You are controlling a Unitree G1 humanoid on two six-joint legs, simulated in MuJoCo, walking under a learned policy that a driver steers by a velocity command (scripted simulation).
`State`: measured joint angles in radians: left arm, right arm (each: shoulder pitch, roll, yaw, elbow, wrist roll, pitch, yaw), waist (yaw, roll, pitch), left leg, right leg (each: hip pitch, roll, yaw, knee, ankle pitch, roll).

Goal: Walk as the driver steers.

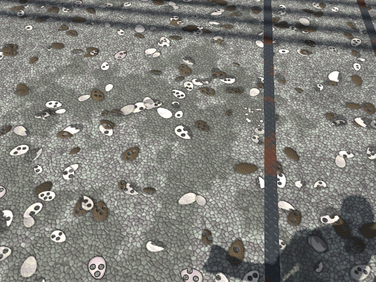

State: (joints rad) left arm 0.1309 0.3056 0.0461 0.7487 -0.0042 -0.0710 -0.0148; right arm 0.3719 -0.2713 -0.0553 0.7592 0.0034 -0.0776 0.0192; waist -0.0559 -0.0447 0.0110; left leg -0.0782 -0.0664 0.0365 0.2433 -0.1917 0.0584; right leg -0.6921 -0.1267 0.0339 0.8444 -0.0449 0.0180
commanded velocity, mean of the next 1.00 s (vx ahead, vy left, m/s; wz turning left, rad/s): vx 0.50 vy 0.00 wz -0.13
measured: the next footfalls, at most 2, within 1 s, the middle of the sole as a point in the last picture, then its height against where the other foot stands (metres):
right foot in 0.22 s outside the picture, level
left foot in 0.74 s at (157, 254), level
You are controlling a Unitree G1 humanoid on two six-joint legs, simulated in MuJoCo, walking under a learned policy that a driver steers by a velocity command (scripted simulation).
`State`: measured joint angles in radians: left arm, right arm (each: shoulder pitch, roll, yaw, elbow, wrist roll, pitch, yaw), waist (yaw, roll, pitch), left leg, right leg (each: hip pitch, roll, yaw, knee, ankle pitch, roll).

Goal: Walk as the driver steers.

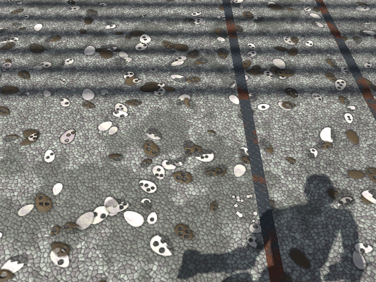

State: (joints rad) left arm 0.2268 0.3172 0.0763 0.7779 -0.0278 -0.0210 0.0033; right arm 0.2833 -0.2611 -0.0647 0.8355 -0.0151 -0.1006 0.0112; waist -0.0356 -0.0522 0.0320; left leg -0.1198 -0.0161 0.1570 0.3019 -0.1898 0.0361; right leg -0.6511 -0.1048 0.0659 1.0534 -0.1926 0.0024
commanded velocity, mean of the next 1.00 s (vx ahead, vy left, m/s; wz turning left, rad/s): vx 0.29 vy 0.00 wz -0.56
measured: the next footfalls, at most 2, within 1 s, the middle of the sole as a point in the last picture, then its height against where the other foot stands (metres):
right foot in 0.26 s outside the picture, level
left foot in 0.72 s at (197, 270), level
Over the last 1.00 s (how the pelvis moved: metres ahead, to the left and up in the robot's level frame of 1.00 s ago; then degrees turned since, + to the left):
0.56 -0.01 0.00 -10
